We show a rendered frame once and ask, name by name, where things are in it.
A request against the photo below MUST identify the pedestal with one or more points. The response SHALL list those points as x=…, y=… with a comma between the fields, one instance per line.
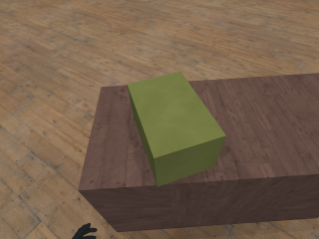
x=267, y=169

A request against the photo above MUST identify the robot left hand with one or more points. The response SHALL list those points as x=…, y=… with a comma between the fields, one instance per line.
x=85, y=229

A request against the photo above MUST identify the carton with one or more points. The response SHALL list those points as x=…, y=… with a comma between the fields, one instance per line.
x=180, y=136

